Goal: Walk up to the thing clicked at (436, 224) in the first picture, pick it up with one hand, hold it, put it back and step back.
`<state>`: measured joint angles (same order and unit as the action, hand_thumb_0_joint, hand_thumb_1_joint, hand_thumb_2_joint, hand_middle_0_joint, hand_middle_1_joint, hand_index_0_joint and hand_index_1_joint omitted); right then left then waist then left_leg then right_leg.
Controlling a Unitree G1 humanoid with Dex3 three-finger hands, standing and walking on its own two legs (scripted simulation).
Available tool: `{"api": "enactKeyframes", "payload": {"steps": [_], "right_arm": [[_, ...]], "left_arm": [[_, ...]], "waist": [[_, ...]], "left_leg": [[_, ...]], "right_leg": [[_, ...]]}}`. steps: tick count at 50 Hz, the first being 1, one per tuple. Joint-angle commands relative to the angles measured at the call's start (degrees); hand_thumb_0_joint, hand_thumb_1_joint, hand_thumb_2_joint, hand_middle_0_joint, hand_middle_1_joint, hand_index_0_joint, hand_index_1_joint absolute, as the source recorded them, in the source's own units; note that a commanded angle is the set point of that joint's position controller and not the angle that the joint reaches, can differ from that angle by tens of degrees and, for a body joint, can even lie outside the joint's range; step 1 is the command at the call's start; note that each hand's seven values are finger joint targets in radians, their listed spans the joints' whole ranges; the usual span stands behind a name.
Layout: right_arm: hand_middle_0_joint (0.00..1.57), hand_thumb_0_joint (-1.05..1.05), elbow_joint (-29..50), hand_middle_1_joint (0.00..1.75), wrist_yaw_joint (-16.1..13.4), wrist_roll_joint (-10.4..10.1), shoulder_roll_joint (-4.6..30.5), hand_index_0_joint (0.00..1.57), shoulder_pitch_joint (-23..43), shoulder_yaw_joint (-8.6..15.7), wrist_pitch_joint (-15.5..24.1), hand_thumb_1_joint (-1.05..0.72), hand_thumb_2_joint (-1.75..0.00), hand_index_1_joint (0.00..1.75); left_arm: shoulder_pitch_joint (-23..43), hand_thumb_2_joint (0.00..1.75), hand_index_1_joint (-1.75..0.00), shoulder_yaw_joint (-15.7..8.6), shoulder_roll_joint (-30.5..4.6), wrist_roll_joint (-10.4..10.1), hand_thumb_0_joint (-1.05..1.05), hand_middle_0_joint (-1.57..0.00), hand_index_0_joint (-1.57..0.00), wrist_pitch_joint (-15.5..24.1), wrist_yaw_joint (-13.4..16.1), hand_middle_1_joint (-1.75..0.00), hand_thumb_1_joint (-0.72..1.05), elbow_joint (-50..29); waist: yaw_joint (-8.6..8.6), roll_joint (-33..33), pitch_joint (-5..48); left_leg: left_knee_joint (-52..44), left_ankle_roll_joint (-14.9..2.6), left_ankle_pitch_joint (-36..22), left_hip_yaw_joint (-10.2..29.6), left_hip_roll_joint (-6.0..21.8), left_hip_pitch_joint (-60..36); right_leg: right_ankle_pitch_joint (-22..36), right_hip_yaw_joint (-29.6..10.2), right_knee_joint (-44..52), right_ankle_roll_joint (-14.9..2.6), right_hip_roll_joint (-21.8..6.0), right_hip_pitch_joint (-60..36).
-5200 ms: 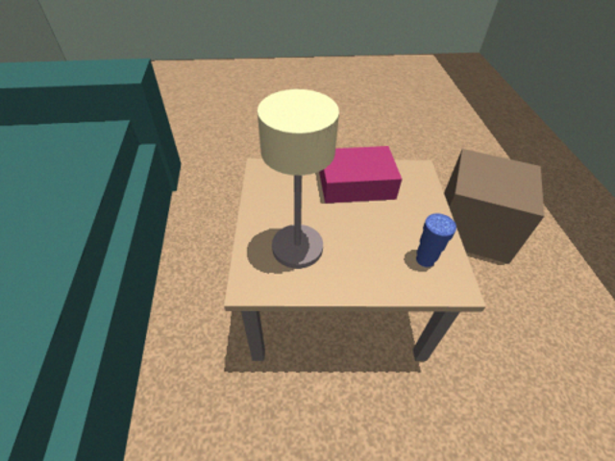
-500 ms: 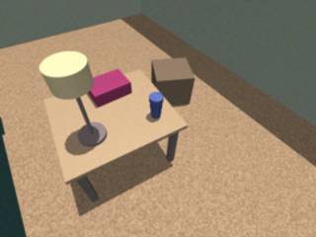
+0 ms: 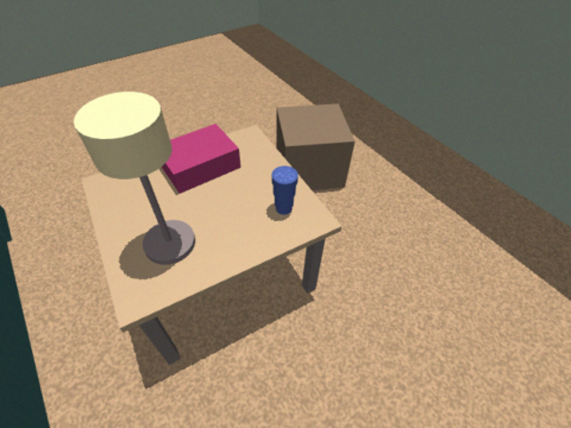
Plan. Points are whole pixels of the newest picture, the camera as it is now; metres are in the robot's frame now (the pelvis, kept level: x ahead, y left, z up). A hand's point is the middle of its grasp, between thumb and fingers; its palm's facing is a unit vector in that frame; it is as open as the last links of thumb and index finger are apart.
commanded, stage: stand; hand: right
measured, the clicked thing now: (284, 192) +0.78 -0.02 -0.28
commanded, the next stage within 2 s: walk up in 0.88 s
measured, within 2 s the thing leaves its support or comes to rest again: neither
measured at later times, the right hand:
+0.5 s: hand out of the picture +0.07 -0.25 -0.16, palm faces -0.02 +0.94 -0.34, open 7.4 cm
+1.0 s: hand out of the picture +0.07 -0.27 -0.16, palm faces -0.05 +0.94 -0.34, open 7.4 cm
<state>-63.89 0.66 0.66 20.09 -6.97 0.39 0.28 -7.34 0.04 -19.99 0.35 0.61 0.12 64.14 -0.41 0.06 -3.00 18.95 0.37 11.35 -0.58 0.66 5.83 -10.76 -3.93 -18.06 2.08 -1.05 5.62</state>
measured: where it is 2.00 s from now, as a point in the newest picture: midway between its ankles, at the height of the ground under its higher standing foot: (302, 426)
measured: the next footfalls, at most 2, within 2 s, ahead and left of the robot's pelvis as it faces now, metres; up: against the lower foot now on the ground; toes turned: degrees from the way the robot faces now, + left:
left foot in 1.40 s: +0.22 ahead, +0.12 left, +0.00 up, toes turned +18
right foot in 1.74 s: +0.33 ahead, -0.17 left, +0.00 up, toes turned +27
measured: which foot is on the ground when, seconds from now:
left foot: down 0.00-1.00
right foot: down 0.00-1.00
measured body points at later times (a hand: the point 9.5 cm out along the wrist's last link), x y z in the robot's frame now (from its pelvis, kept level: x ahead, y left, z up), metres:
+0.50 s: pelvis +0.00 +0.00 +0.00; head +0.01 +0.00 +0.45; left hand +0.07 +0.30 -0.13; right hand +0.07 -0.30 -0.13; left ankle -0.01 +0.12 -0.75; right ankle -0.01 -0.15 -0.75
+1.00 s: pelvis +0.01 -0.01 -0.01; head +0.02 +0.00 +0.44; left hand +0.08 +0.31 -0.13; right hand +0.07 -0.31 -0.13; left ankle -0.01 +0.12 -0.75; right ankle -0.01 -0.14 -0.74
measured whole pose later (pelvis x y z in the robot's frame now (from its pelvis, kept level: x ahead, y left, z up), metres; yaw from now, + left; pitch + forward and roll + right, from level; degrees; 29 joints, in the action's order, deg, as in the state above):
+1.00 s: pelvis +0.01 -0.01 -0.01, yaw +3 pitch -1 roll +0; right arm -59.2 1.8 1.5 19.3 -13.7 3.0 1.1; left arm -8.7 -3.7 -22.3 2.0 0.2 -2.1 58.9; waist -0.5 -1.7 -2.0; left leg 24.6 -0.7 15.3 2.6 -0.2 8.5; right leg -25.1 -1.5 -33.6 -1.2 -0.8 11.4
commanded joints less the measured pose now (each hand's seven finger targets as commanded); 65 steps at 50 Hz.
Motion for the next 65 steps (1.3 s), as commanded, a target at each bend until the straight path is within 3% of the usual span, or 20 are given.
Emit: {"api": "enactKeyframes", "payload": {"steps": [1, 7, 18, 26, 38, 43, 44, 45, 46, 47, 49, 51, 53, 54, 55, 56, 57, 59, 62, 65], "right_arm": [[0.2, 0.0, 3.3, 0.3, -1.0, -0.3, 12.3, 0.2, 2.2, 2.5, 1.4, -0.9, -0.9, 0.3], [0.2, 0.0, 3.3, 0.3, -1.0, -0.4, 12.6, 0.2, 2.3, 2.5, 1.5, -0.9, -0.9, 0.3], [0.2, 0.0, 3.4, 0.3, -1.0, -0.3, 12.3, 0.2, 1.9, 2.3, 1.4, -0.9, -0.9, 0.3], [0.2, 0.0, 3.4, 0.3, -1.0, -0.4, 12.6, 0.2, 2.2, 2.5, 1.4, -0.9, -0.9, 0.3], [0.2, 0.0, 3.1, 0.3, -0.9, -0.2, 12.4, 0.2, 1.8, 2.4, 1.4, -0.9, -0.9, 0.3], [0.2, 0.0, 3.3, 0.3, -1.0, -0.3, 12.5, 0.2, 1.4, 2.5, 1.6, -0.9, -0.9, 0.3], [0.2, 0.0, 5.8, 0.3, -0.4, -0.7, 15.2, 0.2, -4.6, 5.1, 2.0, -0.9, -0.9, 0.3], [0.2, 0.0, 5.5, 0.3, -0.1, -0.2, 16.6, 0.2, -6.6, 5.8, 2.0, -0.9, -0.9, 0.3], [0.2, 0.0, 6.5, 0.3, 0.0, 0.2, 17.8, 0.2, -6.4, 6.5, 1.9, -0.9, -0.9, 0.3], [0.2, 0.0, 7.9, 0.3, -0.1, 0.7, 18.6, 0.2, -6.7, 7.3, 1.9, -0.9, -0.9, 0.3], [0.2, 0.0, 10.3, 0.3, -0.4, 1.4, 19.2, 0.2, -6.2, 8.2, 2.4, -0.9, -0.9, 0.3], [0.2, 0.0, 12.5, 0.3, -0.3, 1.4, 17.5, 0.2, -5.2, 8.0, 2.6, -0.9, -0.9, 0.3], [0.2, 0.0, 15.3, 0.3, -0.1, 0.8, 14.3, 0.2, -2.3, 7.0, 2.1, -0.9, -0.9, 0.3], [0.2, 0.0, 17.5, 0.3, -0.2, 0.3, 9.2, 0.2, -1.3, 5.4, 2.2, -0.9, -0.9, 0.3], [0.2, 0.0, 18.7, 0.3, -0.8, 0.3, 8.7, 0.2, -2.7, 5.4, 1.9, -0.9, -0.9, 0.3], [0.2, 0.0, 17.5, 0.3, -1.3, 1.0, 13.1, 0.2, -4.5, 6.4, 2.1, -0.9, -0.9, 0.3], [0.2, 0.0, 16.2, 0.3, -0.8, 0.7, 14.3, 0.2, -7.1, 6.4, 2.4, -0.9, -0.9, 0.3], [0.2, 0.0, 15.5, 0.3, 0.3, 0.4, 12.8, 0.2, -9.8, 6.1, 2.9, -0.9, -0.9, 0.3], [0.2, 0.0, 17.4, 0.3, 1.4, 0.4, 11.8, 0.2, -10.1, 5.9, 3.2, -0.9, -0.9, 0.3], [0.2, 0.0, 19.8, 0.3, 1.4, 0.0, 11.1, 0.2, -9.0, 6.3, 3.5, -0.9, -0.9, 0.3]], "left_arm": [[1.7, 0.9, -0.3, -2.1, -12.4, 0.1, 0.0, -0.2, -0.2, 1.0, 0.6, -0.3, 0.9, -3.3], [1.2, 0.9, -0.3, -2.1, -12.2, 0.1, 0.0, -0.2, -0.2, 1.1, 0.6, -0.3, 0.9, -3.4], [1.3, 0.9, -0.3, -2.3, -12.5, 0.2, 0.0, -0.2, -0.2, 1.0, 0.6, -0.3, 0.9, -3.4], [1.1, 0.9, -0.3, -2.1, -12.3, 0.3, 0.0, -0.2, -0.2, 1.2, 0.7, -0.3, 0.9, -3.6], [1.4, 0.9, -0.3, -2.2, -12.4, 0.2, 0.0, -0.2, -0.2, 0.9, 0.5, -0.3, 0.9, -3.4], [0.9, 0.9, -0.3, -2.2, -12.4, 0.2, 0.0, -0.2, -0.2, 1.1, 0.6, -0.3, 0.9, -3.6], [1.4, 0.9, -0.3, -5.9, -15.8, 1.3, 0.0, -0.2, -0.2, 1.4, -0.8, -0.3, 0.9, -7.5], [1.4, 0.9, -0.3, -6.1, -14.9, 2.0, 0.0, -0.2, -0.2, 1.1, -1.2, -0.3, 0.9, -7.6], [2.0, 0.9, -0.3, -6.1, -13.5, 2.2, 0.0, -0.2, -0.2, 1.0, -1.6, -0.3, 0.9, -9.0], [1.9, 0.9, -0.3, -6.3, -12.9, 2.3, 0.0, -0.2, -0.2, 0.7, -2.0, -0.3, 0.9, -10.4], [2.1, 0.9, -0.3, -6.8, -12.7, 1.8, 0.0, -0.2, -0.2, 0.8, -2.6, -0.3, 0.9, -12.8], [-0.7, 0.9, -0.3, -7.1, -12.3, 1.5, 0.0, -0.2, -0.2, 1.6, -2.9, -0.3, 0.9, -13.7], [-10.2, 0.9, -0.3, -8.2, -12.6, 2.1, 0.0, -0.2, -0.2, 2.4, -2.5, -0.3, 0.9, -11.5], [-15.6, 0.9, -0.3, -9.8, -17.1, 3.1, 0.0, -0.2, -0.2, 2.6, -1.8, -0.3, 0.9, -10.9], [-13.4, 0.9, -0.3, -10.8, -22.8, 3.6, 0.0, -0.2, -0.2, 2.8, -1.9, -0.3, 0.9, -13.2], [-8.0, 0.9, -0.3, -10.5, -21.9, 3.2, 0.0, -0.2, -0.2, 2.4, -2.1, -0.3, 0.9, -15.6], [-5.9, 0.9, -0.3, -9.5, -18.4, 2.3, 0.0, -0.2, -0.2, 2.4, -2.3, -0.3, 0.9, -17.0], [-4.6, 0.9, -0.3, -8.3, -15.0, 1.9, 0.0, -0.2, -0.2, 2.9, -2.1, -0.3, 0.9, -18.0], [-7.9, 0.9, -0.3, -8.5, -15.6, 1.9, 0.0, -0.2, -0.2, 3.0, -2.2, -0.3, 0.9, -18.7], [-9.1, 0.9, -0.3, -8.4, -16.0, 2.0, 0.0, -0.2, -0.2, 2.3, -2.5, -0.3, 0.9, -20.9]], "waist": [[0.27, -0.3, 4.1], [0.47, 0.1, 4.3], [0.27, 0.1, 3.1], [0.29, -0.2, 4.7], [0.26, 0.4, 2.9], [0.27, 0.3, 5.4], [0.24, -0.8, 8.7], [-0.19, 1.3, 5.1], [-0.24, 4.6, 0.4], [-0.44, 6.0, -2.8], [0.19, 8.8, -5.2], [2.0, 9.4, -1.9], [7.16, 6.0, 3.6], [9.81, -7.9, 4.5], [8.42, -14.6, 0.7], [5.65, -7.9, -3.6], [3.89, -3.6, -6.3], [1.87, -5.4, -7.7], [2.67, -8.1, -3.7], [3.55, -9.8, -1.2]], "left_leg": [[-2.5, -1.8, -10.0, 4.9, 6.8, -2.1], [-2.3, -1.88, -11.7, 4.9, 6.8, -2.5], [-3.3, -1.83, -7.5, 4.8, 6.4, -0.9], [-1.9, -1.92, -11.7, 4.9, 6.9, -2.7], [-3.5, -1.71, -5.4, 5.1, 6.3, -0.2], [-1.9, -1.85, -13.5, 4.9, 6.7, -2.5], [0.0, -6.41, 3.0, 10.5, 5.9, -0.4], [-2.5, -8.42, 15.0, 16.2, 8.9, 1.2], [-5.3, -10.47, 22.7, 21.1, 11.2, 1.4], [-7.5, -12.58, 24.9, 25.8, 14.4, 2.6], [-7.5, -14.86, 19.2, 29.2, 17.4, 2.0], [-2.6, -12.87, 9.0, 23.7, 14.1, 1.4], [11.0, -7.77, -0.5, 13.1, 6.4, 11.1], [25.1, -4.26, 7.1, 6.1, -1.4, 23.8], [35.6, -2.28, 20.3, 2.8, -5.5, 34.2], [39.5, -2.07, 18.5, 5.4, 0.9, 33.5], [40.2, -2.22, 15.4, 5.6, 2.8, 32.8], [36.1, -1.75, 10.6, 4.6, 4.5, 30.7], [27.4, -1.06, 9.3, 0.9, 3.8, 25.9], [19.0, -1.52, 2.4, -2.4, 2.1, 18.0]], "right_leg": [[10.6, -3.0, 1.4, -3.12, -5.7, 0.9], [12.4, -3.1, 1.6, -2.97, -5.8, 0.7], [9.4, -3.2, 2.1, -3.01, -5.7, 0.8], [12.6, -3.0, 1.6, -2.91, -5.8, 0.6], [7.5, -3.1, 2.0, -3.18, -5.6, 1.2], [13.8, -2.8, 1.1, -3.07, -6.0, -0.2], [-9.7, 3.6, -6.2, -3.86, -1.0, -2.9], [-18.3, 3.0, -9.3, -4.46, -0.5, 3.0], [-19.0, 4.2, -14.0, -4.16, 0.7, 11.7], [-18.1, 4.0, -19.5, -3.87, 1.0, 16.5], [-19.3, -1.0, -20.3, -4.98, -2.7, 20.9], [-15.5, -0.5, -14.1, -5.48, -2.4, 15.8], [-5.9, 2.8, -1.3, -5.15, 0.4, -4.3], [-14.9, -9.4, 5.4, -6.02, -7.2, -13.6], [-27.3, -27.4, 12.7, -10.98, -20.8, -11.2], [-26.7, -28.0, 11.9, -15.31, -24.9, -4.8], [-19.9, -20.8, 10.8, -16.07, -21.2, -3.9], [-3.7, -8.1, 7.7, -14.4, -14.9, -3.5], [18.8, 0.8, 1.4, -14.32, -12.9, -5.9], [22.2, 5.1, -3.5, -12.71, -11.6, -3.0]]}}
